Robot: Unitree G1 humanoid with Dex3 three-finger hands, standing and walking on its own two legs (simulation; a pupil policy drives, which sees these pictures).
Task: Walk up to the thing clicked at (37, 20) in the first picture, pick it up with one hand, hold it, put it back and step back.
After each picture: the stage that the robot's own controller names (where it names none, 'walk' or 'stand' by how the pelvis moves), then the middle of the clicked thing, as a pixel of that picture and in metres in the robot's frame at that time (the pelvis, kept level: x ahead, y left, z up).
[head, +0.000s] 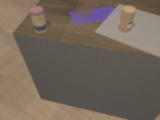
stand; (38, 19) +0.70 +0.25 +0.02
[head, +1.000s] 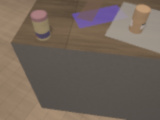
walk; (41, 25) +0.60 +0.20 +0.05
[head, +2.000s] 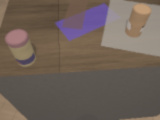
rise first; (22, 48) +0.42 +0.22 +0.07
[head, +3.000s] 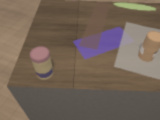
stand; (42, 63) +0.41 +0.18 +0.03
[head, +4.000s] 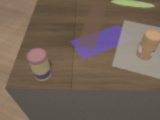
stand; (40, 65) +0.40 +0.19 +0.02
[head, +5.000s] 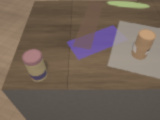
stand; (35, 66) +0.41 +0.20 +0.02
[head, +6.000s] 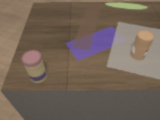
stand; (35, 67) +0.41 +0.21 +0.02
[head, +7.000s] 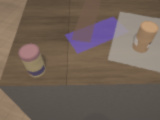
rise first; (33, 61) +0.41 +0.21 +0.03
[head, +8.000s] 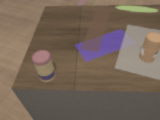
rise first; (44, 66) +0.41 +0.20 +0.03
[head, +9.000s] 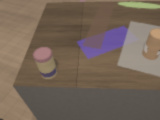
go down; (45, 63) +0.41 +0.19 +0.03
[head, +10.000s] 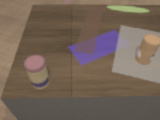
go down; (37, 72) +0.38 +0.18 +0.04
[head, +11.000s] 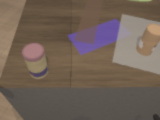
close in; (36, 61) +0.40 +0.18 +0.05
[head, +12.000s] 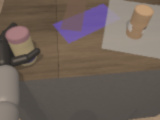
close; (22, 46) +0.44 +0.19 +0.08
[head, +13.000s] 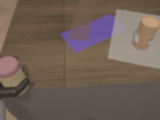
lift; (12, 76) +0.33 +0.23 +0.07
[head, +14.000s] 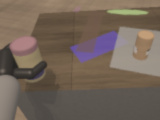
lift; (29, 60) +0.32 +0.17 +0.19
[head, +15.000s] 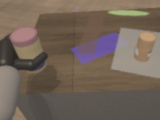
hold; (30, 51) +0.33 +0.17 +0.21
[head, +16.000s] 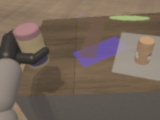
hold; (32, 46) +0.34 +0.16 +0.23
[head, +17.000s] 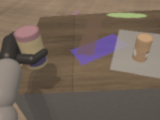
crouch; (32, 48) +0.36 +0.17 +0.21
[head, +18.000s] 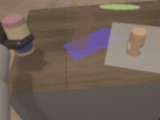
lower; (19, 35) +0.43 +0.21 +0.19
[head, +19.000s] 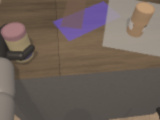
lower; (19, 43) +0.45 +0.20 +0.08
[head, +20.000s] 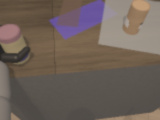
lower; (14, 45) +0.44 +0.21 +0.09
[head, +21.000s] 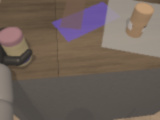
lower; (16, 47) +0.43 +0.21 +0.08
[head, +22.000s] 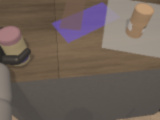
rest; (14, 47) +0.43 +0.21 +0.08
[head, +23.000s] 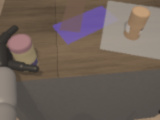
withdraw; (24, 54) +0.42 +0.19 +0.07
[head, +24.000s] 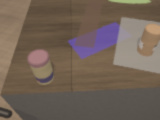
sink last; (41, 67) +0.38 +0.17 +0.06
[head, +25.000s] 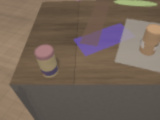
stand; (47, 61) +0.42 +0.18 +0.05
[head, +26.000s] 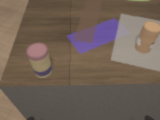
stand; (40, 61) +0.40 +0.18 +0.05
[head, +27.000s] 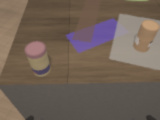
stand; (38, 59) +0.41 +0.18 +0.06
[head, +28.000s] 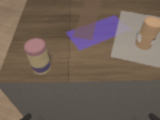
stand; (38, 57) +0.41 +0.18 +0.07
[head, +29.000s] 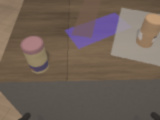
stand; (36, 55) +0.40 +0.18 +0.08
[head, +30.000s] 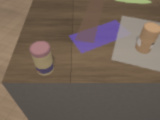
stand; (42, 58) +0.41 +0.18 +0.05
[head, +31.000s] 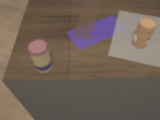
walk; (41, 56) +0.43 +0.18 +0.03
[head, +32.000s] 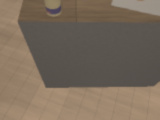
walk; (52, 0) +0.66 +0.15 +0.05
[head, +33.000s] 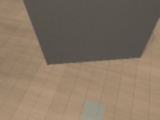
stand; out of the picture +0.99 +0.27 +0.05
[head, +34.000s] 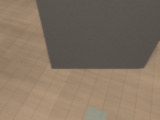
stand; out of the picture +1.01 +0.19 +0.04
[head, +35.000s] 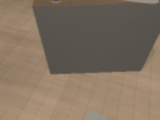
stand; out of the picture +1.01 +0.20 +0.02
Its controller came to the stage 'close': yes
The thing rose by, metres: 0.20
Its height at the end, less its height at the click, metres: +0.00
